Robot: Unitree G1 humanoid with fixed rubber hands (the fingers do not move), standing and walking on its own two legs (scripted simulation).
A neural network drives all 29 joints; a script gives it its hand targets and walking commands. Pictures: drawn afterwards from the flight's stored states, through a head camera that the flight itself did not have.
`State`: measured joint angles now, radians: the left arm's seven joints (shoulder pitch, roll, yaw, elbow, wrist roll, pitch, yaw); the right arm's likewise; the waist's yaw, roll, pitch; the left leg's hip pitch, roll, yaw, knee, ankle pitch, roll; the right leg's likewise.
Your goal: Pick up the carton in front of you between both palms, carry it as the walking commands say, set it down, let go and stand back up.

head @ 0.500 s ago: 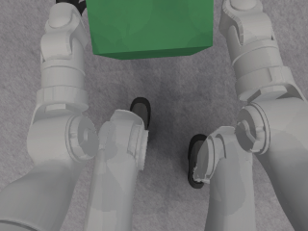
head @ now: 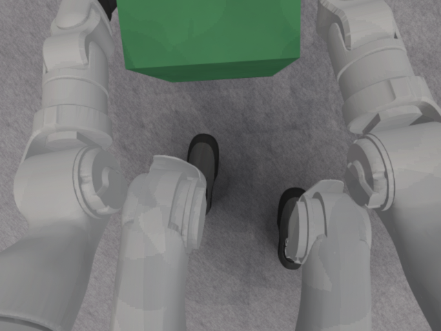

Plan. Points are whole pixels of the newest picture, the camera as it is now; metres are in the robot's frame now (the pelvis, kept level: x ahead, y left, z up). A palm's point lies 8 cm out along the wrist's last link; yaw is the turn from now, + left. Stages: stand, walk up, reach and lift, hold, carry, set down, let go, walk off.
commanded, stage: set down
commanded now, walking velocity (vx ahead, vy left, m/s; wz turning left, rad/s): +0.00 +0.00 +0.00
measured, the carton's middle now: (213, 6) +0.53 +0.14 -0.25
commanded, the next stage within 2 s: let go in 1.98 s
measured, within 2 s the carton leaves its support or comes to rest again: rests again in 0.10 s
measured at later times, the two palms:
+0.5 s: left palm (91, 4) +0.49 +0.30 -0.18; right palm out of the picture +0.57 -0.01 -0.19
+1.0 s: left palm (83, 9) +0.49 +0.32 -0.19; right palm out of the picture +0.59 -0.05 -0.19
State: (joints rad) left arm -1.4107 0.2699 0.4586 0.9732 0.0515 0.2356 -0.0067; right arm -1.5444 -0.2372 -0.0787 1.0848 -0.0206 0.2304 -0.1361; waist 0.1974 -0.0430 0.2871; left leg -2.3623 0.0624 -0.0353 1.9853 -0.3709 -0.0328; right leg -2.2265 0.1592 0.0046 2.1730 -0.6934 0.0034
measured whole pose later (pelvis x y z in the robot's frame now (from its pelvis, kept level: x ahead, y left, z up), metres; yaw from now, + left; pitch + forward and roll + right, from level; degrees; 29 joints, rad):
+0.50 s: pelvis -0.01 +0.00 -0.01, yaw +1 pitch +39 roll +2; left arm -1.45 0.33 0.52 1.07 0.06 0.19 -0.05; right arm -1.58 -0.20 -0.20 1.06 -0.16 0.20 -0.02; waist 0.17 -0.01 0.39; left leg -2.33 0.06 -0.02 2.03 -0.37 -0.02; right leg -2.20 0.16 0.02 2.23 -0.70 0.01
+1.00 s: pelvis -0.01 +0.01 -0.01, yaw +0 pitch +37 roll +2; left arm -1.47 0.39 0.41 1.16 -0.16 0.02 0.06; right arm -1.63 -0.43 0.14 1.06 0.19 0.15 -0.07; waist 0.16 -0.01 0.46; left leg -2.31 0.07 0.01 2.04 -0.37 0.01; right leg -2.17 0.15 0.05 2.24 -0.71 0.04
